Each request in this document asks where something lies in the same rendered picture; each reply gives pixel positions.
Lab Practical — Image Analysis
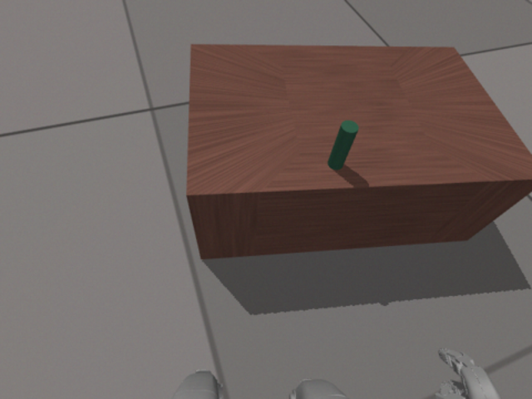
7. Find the can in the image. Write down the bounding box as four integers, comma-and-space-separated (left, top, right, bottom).
328, 121, 359, 170

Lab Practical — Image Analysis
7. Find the right robot hand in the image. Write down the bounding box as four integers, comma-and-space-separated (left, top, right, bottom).
435, 348, 501, 399

